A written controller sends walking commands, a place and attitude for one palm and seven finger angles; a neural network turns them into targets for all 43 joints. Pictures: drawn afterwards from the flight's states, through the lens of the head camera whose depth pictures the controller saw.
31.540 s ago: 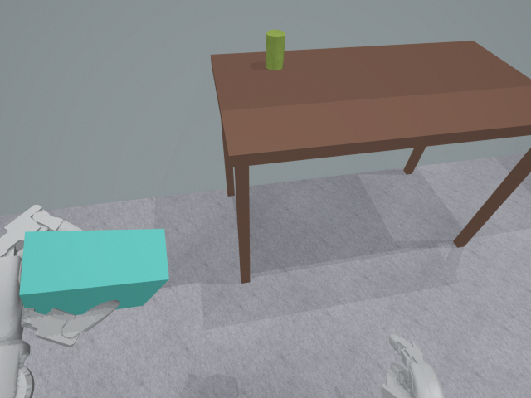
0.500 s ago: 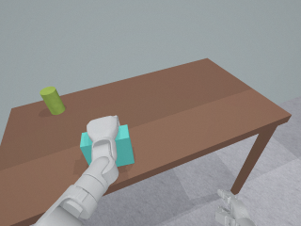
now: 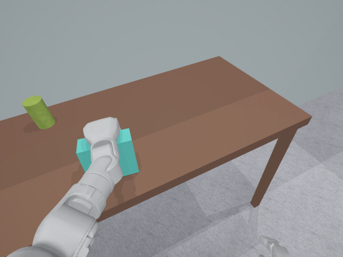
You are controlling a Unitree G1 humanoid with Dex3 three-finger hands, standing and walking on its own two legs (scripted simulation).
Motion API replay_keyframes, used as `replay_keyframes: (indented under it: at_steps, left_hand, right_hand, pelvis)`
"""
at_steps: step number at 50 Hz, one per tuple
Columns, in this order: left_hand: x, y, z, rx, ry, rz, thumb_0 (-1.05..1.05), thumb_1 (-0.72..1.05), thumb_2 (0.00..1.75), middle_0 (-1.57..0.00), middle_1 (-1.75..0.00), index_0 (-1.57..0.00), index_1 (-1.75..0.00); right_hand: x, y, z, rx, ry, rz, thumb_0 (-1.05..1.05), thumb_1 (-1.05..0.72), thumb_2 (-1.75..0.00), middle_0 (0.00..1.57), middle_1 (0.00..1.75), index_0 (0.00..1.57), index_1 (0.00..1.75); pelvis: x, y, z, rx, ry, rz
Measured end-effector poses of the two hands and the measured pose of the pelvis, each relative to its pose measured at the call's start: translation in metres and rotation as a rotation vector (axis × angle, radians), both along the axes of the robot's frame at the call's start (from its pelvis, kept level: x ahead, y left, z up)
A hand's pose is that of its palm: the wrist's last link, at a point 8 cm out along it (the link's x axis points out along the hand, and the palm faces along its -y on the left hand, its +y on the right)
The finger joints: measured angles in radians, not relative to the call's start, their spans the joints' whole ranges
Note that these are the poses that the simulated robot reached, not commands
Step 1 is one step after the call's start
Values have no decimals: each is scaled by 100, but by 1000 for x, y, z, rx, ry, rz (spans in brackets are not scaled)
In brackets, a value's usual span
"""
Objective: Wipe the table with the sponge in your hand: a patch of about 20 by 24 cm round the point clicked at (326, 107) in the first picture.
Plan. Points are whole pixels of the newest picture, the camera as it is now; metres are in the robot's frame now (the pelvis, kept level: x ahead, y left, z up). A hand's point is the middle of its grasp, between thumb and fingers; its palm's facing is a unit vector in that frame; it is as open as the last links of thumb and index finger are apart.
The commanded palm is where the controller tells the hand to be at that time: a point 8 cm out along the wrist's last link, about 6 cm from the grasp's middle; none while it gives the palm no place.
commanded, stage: wipe forward along the third lane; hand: left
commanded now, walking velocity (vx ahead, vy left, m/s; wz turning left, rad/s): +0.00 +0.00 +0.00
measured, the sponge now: (111, 161) +0.38 +0.20 +0.00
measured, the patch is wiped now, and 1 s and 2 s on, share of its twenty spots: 0.75 0.75 0.90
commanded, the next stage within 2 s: wipe back along the third lane in 1.04 s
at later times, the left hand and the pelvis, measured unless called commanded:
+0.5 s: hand (104, 130) +0.45 +0.22 +0.06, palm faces -0.10 -0.04 -0.99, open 10.0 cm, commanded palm +0.43 +0.24 +0.11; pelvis +0.02 -0.01 +0.00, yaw -2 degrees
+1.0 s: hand (96, 121) +0.49 +0.26 +0.06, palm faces -0.14 -0.03 -0.99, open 10.0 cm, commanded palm +0.48 +0.26 +0.11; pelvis +0.03 +0.02 +0.00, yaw -2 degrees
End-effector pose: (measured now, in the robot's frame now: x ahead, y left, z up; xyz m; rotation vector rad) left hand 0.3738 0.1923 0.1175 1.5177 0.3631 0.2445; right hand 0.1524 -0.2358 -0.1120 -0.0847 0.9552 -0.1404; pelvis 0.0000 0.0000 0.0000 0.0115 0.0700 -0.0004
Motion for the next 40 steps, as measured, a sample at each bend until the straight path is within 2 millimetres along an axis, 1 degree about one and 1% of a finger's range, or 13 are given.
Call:
replay_keyframes:
  at_steps: [5, 11, 15, 19, 23, 28, 31, 35, 40]
  left_hand:
    - [14, 5, 4, 6, -5, 8, 0, -54, 107, -75, -131, -80, -128]
    - [28, 11, 3, 14, 15, 31, 1, -54, 107, -75, -132, -79, -129]
    - [38, 14, 2, 10, 31, 38, 1, -54, 107, -75, -132, -79, -129]
    - [48, 19, 3, 8, 38, 39, 1, -54, 107, -75, -132, -79, -129]
    - [56, 24, 4, 9, 34, 34, 1, -54, 107, -75, -132, -79, -129]
    - [61, 28, 0, -5, 45, 31, 1, -54, 107, -75, -132, -79, -129]
    - [65, 33, -1, -19, 49, 35, 1, -54, 107, -75, -132, -79, -129]
    - [72, 38, 3, -2, 38, 30, 1, -54, 107, -75, -131, -80, -128]
    - [83, 48, 6, 39, 38, 45, 1, -54, 107, -75, -132, -79, -129]
  right_hand:
    - [-22, -9, -8, -5, 44, -35, 1, -91, -90, 20, 30, 20, 30]
    - [-47, -22, -14, -16, 109, -76, 1, -90, -90, 20, 30, 20, 30]
    - [-60, -30, -17, -25, 145, -99, 1, -91, -90, 20, 30, 20, 30]
    - [-68, -36, -18, -34, 165, -119, 1, -91, -90, 20, 30, 20, 30]
    - [-71, -40, -16, -39, 173, -135, 1, -91, -90, 20, 30, 20, 30]
    - [-67, -40, -14, -44, 173, -137, 1, -91, -90, 20, 30, 20, 30]
    - [-62, -38, -12, -49, 166, -132, 1, -91, -90, 20, 30, 20, 30]
    - [-56, -34, -10, -55, 154, -124, 1, -91, -90, 20, 30, 20, 30]
    - [-54, -27, -9, -56, 154, -127, 1, -90, -90, 20, 30, 20, 30]
  pelvis:
    - [-1, -5, -2, 2, 24, -6]
    - [2, -9, -2, -1, 47, -11]
    - [5, -10, -2, -2, 62, -17]
    - [8, -10, -2, -2, 78, -25]
    - [13, -10, -2, -3, 91, -33]
    - [18, -8, -1, -6, 98, -35]
    - [19, -6, -1, -8, 104, -33]
    - [19, -2, -2, -13, 116, -29]
    - [20, 3, -3, -18, 133, -28]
